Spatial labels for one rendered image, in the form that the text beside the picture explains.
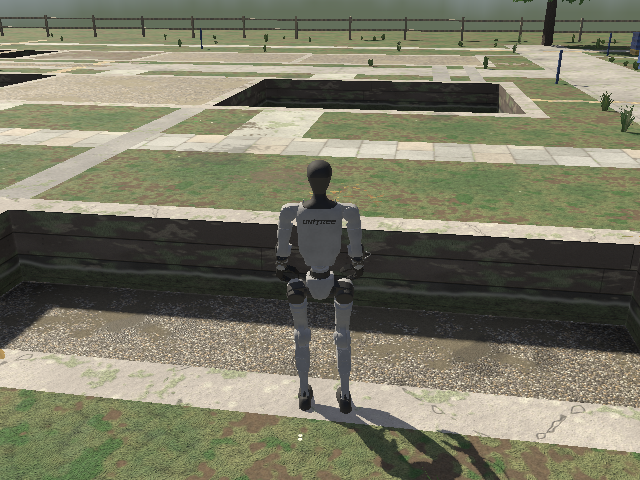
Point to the robot right hand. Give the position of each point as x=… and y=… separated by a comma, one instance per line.
x=356, y=275

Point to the robot right forearm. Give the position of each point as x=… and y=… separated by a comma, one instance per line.
x=358, y=262

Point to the robot left hand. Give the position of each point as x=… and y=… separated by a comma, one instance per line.
x=289, y=268

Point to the robot left forearm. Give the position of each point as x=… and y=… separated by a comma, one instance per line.
x=281, y=262

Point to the right robot upper arm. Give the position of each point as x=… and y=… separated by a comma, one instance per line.
x=350, y=213

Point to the right robot shin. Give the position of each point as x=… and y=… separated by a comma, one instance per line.
x=343, y=356

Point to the robot left thigh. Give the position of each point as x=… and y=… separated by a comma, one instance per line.
x=297, y=298

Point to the left robot upper arm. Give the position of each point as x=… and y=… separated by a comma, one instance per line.
x=287, y=214

